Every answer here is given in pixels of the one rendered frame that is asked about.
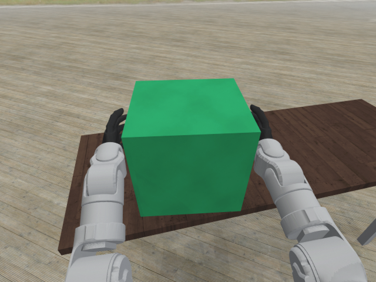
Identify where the robot right forearm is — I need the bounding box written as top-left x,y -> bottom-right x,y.
254,139 -> 368,282

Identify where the carton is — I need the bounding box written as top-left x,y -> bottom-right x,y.
121,78 -> 261,217

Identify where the robot left upper arm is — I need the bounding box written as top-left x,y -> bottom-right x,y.
65,253 -> 133,282

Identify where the robot right hand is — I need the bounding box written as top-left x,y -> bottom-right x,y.
250,105 -> 273,141

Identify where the robot left forearm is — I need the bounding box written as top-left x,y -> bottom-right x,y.
64,142 -> 127,282

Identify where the robot right upper arm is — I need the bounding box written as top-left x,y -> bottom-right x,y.
289,236 -> 367,282

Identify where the robot left hand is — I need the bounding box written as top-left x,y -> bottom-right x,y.
102,108 -> 127,149

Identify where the table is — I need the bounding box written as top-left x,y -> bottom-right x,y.
58,99 -> 376,255

